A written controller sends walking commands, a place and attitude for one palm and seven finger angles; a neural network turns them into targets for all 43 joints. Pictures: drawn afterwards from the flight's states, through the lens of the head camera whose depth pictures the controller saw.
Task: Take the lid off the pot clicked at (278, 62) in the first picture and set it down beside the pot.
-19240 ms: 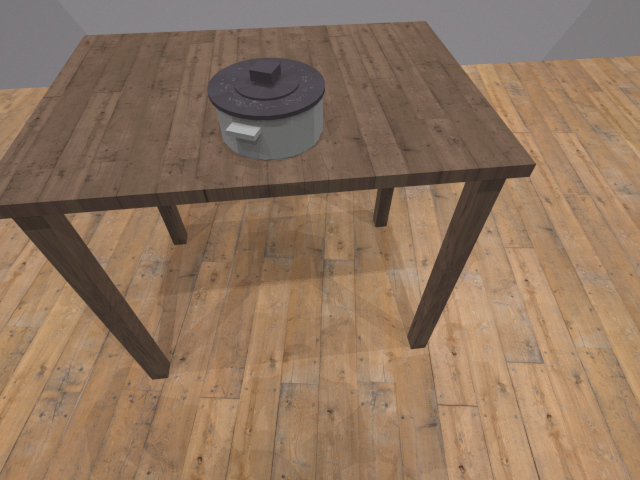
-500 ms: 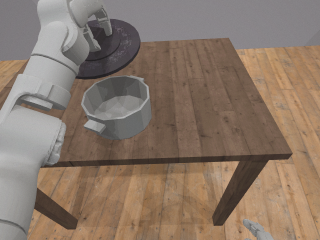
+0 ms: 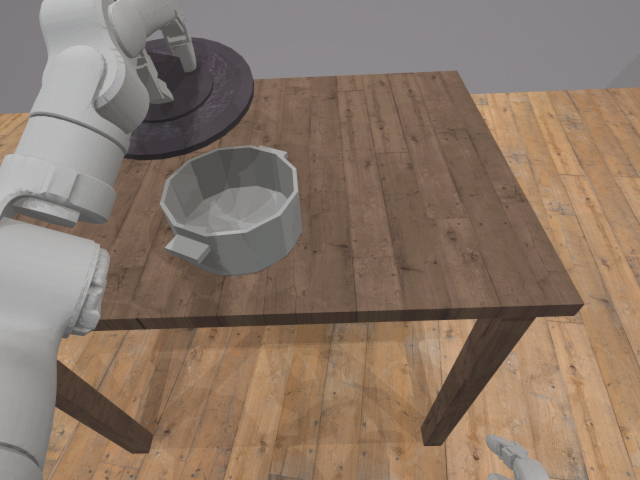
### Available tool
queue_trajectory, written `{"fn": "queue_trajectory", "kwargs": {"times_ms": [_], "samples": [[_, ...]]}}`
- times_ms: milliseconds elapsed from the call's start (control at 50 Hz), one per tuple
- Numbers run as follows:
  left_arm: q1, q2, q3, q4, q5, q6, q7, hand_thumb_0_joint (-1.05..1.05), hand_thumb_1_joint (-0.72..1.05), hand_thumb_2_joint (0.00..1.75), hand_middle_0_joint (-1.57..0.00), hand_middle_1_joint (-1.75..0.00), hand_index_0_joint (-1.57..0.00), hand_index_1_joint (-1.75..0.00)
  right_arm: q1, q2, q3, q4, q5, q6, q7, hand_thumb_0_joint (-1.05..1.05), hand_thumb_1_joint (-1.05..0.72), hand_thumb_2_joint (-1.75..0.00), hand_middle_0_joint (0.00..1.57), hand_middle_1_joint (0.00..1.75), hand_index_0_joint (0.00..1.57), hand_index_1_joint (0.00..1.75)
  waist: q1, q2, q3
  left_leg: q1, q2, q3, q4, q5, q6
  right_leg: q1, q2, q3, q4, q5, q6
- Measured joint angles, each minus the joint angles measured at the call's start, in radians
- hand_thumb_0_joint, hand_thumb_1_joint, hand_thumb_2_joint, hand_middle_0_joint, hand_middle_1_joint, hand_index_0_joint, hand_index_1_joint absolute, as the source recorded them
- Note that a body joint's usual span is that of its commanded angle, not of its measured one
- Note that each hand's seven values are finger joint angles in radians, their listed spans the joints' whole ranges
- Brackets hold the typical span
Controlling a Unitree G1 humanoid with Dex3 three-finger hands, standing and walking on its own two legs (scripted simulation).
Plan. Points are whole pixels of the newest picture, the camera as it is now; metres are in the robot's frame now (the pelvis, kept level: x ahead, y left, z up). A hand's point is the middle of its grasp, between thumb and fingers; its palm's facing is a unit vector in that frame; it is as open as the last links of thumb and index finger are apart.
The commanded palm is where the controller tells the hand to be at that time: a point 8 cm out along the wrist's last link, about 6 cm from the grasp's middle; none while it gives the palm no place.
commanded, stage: move the lid sideways beside the pot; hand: left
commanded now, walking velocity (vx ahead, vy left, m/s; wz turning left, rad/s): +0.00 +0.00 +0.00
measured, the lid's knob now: (157, 72) +0.48 +0.19 +0.28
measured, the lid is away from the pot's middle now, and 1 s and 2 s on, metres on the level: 0.05 0.17 0.24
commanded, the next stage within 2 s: lower the lid onto the table in 1.72 s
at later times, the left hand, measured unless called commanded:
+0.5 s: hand (109, 75) +0.45 +0.23 +0.30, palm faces -0.14 -0.10 -0.98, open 7.8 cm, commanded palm +0.43 +0.24 +0.37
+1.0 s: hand (41, 89) +0.43 +0.30 +0.29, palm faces -0.13 -0.11 -0.99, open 7.8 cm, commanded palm +0.42 +0.30 +0.37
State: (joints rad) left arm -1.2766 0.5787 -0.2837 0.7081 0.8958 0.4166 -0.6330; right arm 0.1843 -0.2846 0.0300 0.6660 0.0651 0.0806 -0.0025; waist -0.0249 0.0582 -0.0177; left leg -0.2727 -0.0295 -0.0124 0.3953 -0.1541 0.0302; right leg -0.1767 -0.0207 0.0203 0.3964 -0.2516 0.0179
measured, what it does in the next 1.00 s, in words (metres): stands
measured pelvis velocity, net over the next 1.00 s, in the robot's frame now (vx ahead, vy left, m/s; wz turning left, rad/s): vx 0.00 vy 0.00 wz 0.02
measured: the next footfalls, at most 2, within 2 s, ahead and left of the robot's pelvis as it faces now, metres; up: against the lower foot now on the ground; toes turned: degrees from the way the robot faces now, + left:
none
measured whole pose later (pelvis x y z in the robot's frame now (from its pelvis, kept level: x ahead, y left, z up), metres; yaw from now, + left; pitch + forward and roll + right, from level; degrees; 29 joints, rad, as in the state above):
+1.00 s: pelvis +0.00 +0.00 +0.00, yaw +1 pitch +3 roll -1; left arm -1.20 0.80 -0.17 0.70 0.92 0.33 -0.66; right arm 0.20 -0.31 0.03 0.64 0.09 0.14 -0.02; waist -0.02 0.06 0.01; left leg -0.31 -0.03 -0.03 0.42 -0.16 0.03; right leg -0.18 -0.01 0.00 0.37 -0.24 0.02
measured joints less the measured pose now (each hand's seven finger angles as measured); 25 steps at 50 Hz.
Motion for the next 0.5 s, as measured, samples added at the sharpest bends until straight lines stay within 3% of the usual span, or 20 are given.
{"fn": "queue_trajectory", "kwargs": {"times_ms": [140,500], "samples": [[0.013,0.021,-0.002,-0.035,-0.004,-0.009,-0.003,-0.01,0.20,0.85,-0.64,-0.91,-0.64,-0.94,0.005,-0.007,-0.003,0.006,0.004,-0.003,-0.003,0.01,-0.91,-0.90,0.20,0.30,0.20,0.30,0.007,0.002,0.008,-0.005,-0.002,-0.008,0.003,0.002,0.000,0.000,-0.001,-0.008,-0.001,0.001,-0.001],[0.007,0.093,0.040,0.031,0.020,-0.048,-0.008,-0.02,0.20,0.85,-0.65,-0.91,-0.64,-0.94,0.008,-0.008,0.001,-0.004,0.011,0.017,-0.008,0.01,-0.91,-0.90,0.20,0.30,0.20,0.30,-0.006,0.003,0.013,-0.019,0.003,-0.013,0.006,0.000,-0.003,-0.006,0.005,-0.013,-0.013,0.006,-0.003]]}}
